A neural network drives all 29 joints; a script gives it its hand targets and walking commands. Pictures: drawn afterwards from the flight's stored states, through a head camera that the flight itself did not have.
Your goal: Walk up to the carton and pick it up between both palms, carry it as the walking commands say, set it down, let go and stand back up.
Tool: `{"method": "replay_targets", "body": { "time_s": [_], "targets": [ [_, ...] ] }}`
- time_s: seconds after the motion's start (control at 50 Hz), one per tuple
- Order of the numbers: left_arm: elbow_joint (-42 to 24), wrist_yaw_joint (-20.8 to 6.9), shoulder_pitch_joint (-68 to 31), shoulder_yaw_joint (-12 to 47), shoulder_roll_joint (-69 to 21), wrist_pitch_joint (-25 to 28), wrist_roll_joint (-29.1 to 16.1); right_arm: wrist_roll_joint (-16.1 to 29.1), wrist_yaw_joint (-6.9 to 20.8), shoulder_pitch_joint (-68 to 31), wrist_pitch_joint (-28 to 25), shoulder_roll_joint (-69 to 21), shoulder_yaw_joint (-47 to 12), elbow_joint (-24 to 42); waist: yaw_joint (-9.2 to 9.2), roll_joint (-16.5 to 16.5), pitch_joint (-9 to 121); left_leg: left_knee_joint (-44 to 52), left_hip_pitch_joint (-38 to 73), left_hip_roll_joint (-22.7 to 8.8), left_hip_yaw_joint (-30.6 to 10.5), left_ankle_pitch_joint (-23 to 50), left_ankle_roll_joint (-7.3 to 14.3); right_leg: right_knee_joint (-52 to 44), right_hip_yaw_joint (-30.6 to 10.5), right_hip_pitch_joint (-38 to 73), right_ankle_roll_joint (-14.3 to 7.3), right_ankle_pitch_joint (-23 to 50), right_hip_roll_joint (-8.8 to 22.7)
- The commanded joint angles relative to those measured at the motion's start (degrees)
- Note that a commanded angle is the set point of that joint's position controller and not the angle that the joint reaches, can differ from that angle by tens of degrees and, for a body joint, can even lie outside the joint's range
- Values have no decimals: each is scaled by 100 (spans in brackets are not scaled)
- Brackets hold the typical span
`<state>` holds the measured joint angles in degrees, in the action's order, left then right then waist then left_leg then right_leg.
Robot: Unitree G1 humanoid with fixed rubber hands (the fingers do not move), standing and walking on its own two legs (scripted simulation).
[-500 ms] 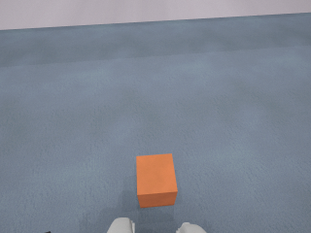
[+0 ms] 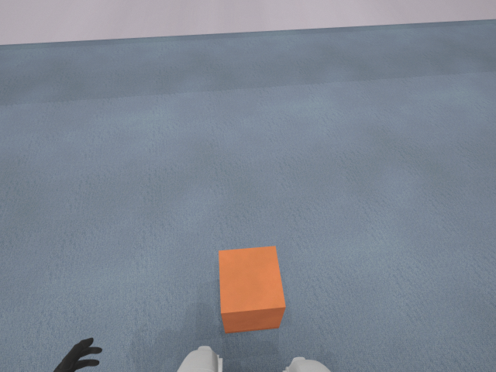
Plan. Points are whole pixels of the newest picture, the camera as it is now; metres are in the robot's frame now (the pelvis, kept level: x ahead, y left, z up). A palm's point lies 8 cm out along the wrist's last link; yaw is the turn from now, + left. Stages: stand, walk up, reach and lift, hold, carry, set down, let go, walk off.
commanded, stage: walk up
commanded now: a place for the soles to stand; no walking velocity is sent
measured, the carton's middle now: (249, 290) +0.46 +0.04 -0.61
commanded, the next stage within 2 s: none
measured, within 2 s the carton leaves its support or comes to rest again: neither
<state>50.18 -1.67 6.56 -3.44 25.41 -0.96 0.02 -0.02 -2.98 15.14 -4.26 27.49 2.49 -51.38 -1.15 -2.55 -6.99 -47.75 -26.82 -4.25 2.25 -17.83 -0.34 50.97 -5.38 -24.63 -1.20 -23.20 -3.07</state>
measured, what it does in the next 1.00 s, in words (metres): stands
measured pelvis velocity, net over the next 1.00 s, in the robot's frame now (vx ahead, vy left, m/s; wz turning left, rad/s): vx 0.00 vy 0.00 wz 0.01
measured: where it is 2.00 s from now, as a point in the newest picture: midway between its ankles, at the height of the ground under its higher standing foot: outside the picture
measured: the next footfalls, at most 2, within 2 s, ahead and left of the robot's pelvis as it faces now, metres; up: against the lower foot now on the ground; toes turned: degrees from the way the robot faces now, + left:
none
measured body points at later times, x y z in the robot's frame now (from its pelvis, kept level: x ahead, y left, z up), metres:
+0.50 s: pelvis -0.01 +0.00 +0.00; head +0.02 +0.02 +0.45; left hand +0.10 +0.33 -0.11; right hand +0.07 -0.36 -0.08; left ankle +0.08 +0.15 -0.69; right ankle +0.05 -0.12 -0.70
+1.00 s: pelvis +0.00 +0.00 +0.00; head +0.03 +0.02 +0.45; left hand +0.11 +0.33 -0.11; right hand +0.08 -0.35 -0.09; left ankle +0.08 +0.15 -0.69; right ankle +0.05 -0.12 -0.70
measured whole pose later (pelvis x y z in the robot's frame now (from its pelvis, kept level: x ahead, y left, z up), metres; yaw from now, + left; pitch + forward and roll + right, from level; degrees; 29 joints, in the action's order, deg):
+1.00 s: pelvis +0.00 +0.00 +0.00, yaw +1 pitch -3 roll +1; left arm 50.2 -1.9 7.7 -3.6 25.4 -1.0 0.0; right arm 0.0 -2.6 15.1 -4.1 27.5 2.5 -51.1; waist -0.6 -2.5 -6.9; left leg -48.3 -27.1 -3.6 1.7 -17.9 -0.4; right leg 51.4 -4.8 -24.5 -1.1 -23.7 -2.4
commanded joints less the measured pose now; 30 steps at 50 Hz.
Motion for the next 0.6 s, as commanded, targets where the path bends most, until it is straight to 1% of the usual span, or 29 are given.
{"method": "replay_targets", "body": {
  "time_s": [0.0, 0.02, 0.04, 0.06, 0.08, 0.1, 0.12, 0.14, 0.16, 0.18, 0.2, 0.22, 0.24, 0.26, 0.28, 0.3, 0.34, 0.36, 0.38, 0.4, 0.42, 0.44, 0.46, 0.48, 0.5, 0.52, 0.54, 0.56, 0.58],
  "targets": [
    [-192, 32, 143, -263, 1000, 28, 111, -118, 23, 86, -115, 1546, 402, 309, 136, 975, 1168, 2147, 1080, -1542, -2934, -161, 1511, 209, 174, -215, -76, -680, 425],
    [-130, 21, 268, -268, 1022, 38, 126, -109, 8, -46, -101, 1609, 396, 336, 51, 881, 1215, 2073, 729, -1608, -2899, -33, 1590, 108, 170, 108, -98, -806, 475],
    [-102, 8, 300, -296, 1038, 73, 132, -147, 13, -271, -85, 1540, 357, 355, -65, 880, 1098, 1857, 334, -1407, -2551, -4, 1455, -355, 162, 461, -174, -779, 496],
    [-81, -3, 376, -329, 1093, 106, 183, -134, 19, -354, -52, 1416, 298, 390, -126, 736, 1042, 1613, -91, -1174, -2244, -219, 1198, -771, 12, 826, -260, -770, 527],
    [-61, -9, 372, -376, 1177, 120, 232, -110, 21, -348, -17, 1249, 265, 388, -161, 362, 921, 1241, -386, -758, -1712, -493, 913, -1502, -411, 879, -387, -1165, 664],
    [-81, -13, 287, -421, 1364, 132, 258, -62, 41, -268, 28, 1123, 248, 366, -59, -390, 700, 783, -719, -190, -1097, -1104, 570, -2311, -1231, 834, -648, -1670, 974],
    [-194, -38, 36, -414, 1491, 140, 230, -44, 33, -338, 37, 1003, 220, 375, -10, -688, 519, 121, -697, 367, -367, -1246, 400, -2798, -2094, 492, -870, -2088, 1389],
    [-285, -33, -191, -428, 1539, 115, 218, -47, 31, -242, 39, 1040, 270, 328, 16, -692, 399, -328, -318, 427, -143, -1032, 362, -2963, -2366, 24, -1104, -2127, 1673],
    [-341, -25, -420, -427, 1568, 109, 208, -29, 59, 29, 11, 1131, 314, 214, 156, -572, 472, -180, 173, 356, -129, -894, 343, -2662, -2136, -185, -1175, -1656, 1626],
    [-368, -17, -475, -373, 1395, 79, 186, -35, 85, 171, -27, 1098, 313, 179, 260, -371, 689, 211, 676, 364, -135, -789, 405, -2334, -1706, -386, -985, -1314, 1396],
    [-354, -6, -495, -318, 1237, 61, 167, -48, 82, 390, -74, 1126, 348, 140, 389, -234, 788, 887, 1020, 233, -386, -717, 474, -1814, -1205, -438, -702, -700, 1100],
    [-423, -1, -446, -276, 1059, 43, 147, -91, 69, 613, -110, 1266, 387, 119, 463, 307, 1095, 1432, 1454, -146, -1172, -786, 636, -1010, -678, -627, -418, -390, 793],
    [-366, 13, -239, -238, 835, 13, 125, -128, 53, 522, -118, 1505, 429, 159, 318, 1039, 1154, 2087, 1457, -837, -2399, -1092, 977, -62, -30, -721, -181, -275, 399],
    [-293, 18, -21, -265, 968, 11, 102, -122, 32, 323, -129, 1604, 416, 261, 227, 1018, 1119, 2233, 1301, -1403, -3068, -723, 1368, 213, 168, -619, -69, -544, 458],
    [-236, 14, 149, -307, 1085, 18, 116, -142, 15, 146, -114, 1682, 396, 331, 143, 809, 1066, 2123, 995, -1600, -3113, -129, 1538, 292, 161, -340, -82, -900, 481],
    [-180, 6, 314, -314, 1034, 39, 122, -139, 8, -126, -97, 1629, 385, 382, -14, 864, 1059, 1980, 606, -1532, -2941, -77, 1582, -6, 121, 47, -140, -843, 522],
    [-94, -24, 562, -360, 1118, 98, 187, -125, 17, -463, -40, 1338, 276, 447, -209, 612, 1026, 1462, -206, -1019, -2099, -397, 1088, -992, -75, 820, -303, -841, 601],
    [-120, -24, 425, -386, 1255, 120, 244, -108, 38, -344, 5, 1236, 272, 426, -165, -50, 818, 1069, -527, -450, -1478, -816, 732, -1937, -697, 755, -506, -1474, 816],
    [-195, -30, 239, -432, 1428, 131, 269, -57, 44, -321, 43, 1030, 254, 396, -51, -628, 590, 288, -749, 138, -637, -1180, 455, -2613, -1702, 709, -795, -1927, 1229],
    [-329, -45, 7, -429, 1567, 116, 222, -55, 36, -304, 46, 1056, 250, 359, -31, -804, 423, -268, -613, 476, -177, -1156, 378, -2927, -2366, 278, -998, -2025, 1604],
    [-397, -19, -204, -465, 1600, 101, 209, -17, 37, -71, 42, 1101, 305, 306, 59, -696, 424, -508, -187, 422, -140, -1081, 359, -2810, -2330, -64, -1255, -1683, 1804],
    [-432, -7, -408, -437, 1527, 80, 193, -23, 65, 108, 13, 1113, 306, 230, 179, -555, 510, -301, 283, 403, -141, -869, 392, -2589, -2069, -334, -1203, -1453, 1659],
    [-470, -4, -506, -391, 1371, 67, 179, -31, 86, 284, -21, 1085, 314, 168, 279, -493, 669, 170, 638, 393, -112, -750, 435, -2219, -1621, -377, -989, -1050, 1407],
    [-508, -7, -522, -340, 1282, 37, 172, -44, 75, 559, -71, 1100, 334, 129, 439, -344, 862, 782, 1003, 324, -222, -539, 457, -1730, -1085, -348, -727, -577, 1115],
    [-502, -2, -394, -296, 1095, 21, 150, -88, 61, 546, -102, 1251, 390, 159, 410, 268, 1029, 1283, 1395, -86, -1070, -745, 638, -1092, -714, -703, -433, -369, 838],
    [-506, 8, -237, -246, 910, 11, 146, -128, 42, 514, -115, 1473, 412, 228, 310, 795, 1124, 1948, 1406, -751, -2258, -982, 951, -192, -96, -748, -215, -270, 482],
    [-354, 9, 2, -271, 965, -9, 121, -110, 23, 288, -116, 1615, 394, 296, 181, 927, 1104, 2219, 1058, -1335, -3081, -867, 1362, 212, 161, -525, -130, -600, 439],
    [-290, 1, 194, -301, 1074, -6, 131, -128, 9, 47, -107, 1657, 400, 357, 91, 824, 1040, 2252, 737, -1525, -3211, -796, 1553, 284, 96, -277, -126, -866, 504],
    [-192, -12, 339, -328, 1071, 18, 114, -138, 3, -198, -93, 1646, 347, 397, -39, 754, 932, 2130, 290, -1469, -2997, -812, 1531, -30, 119, 68, -167, -820, 520]
  ]
}}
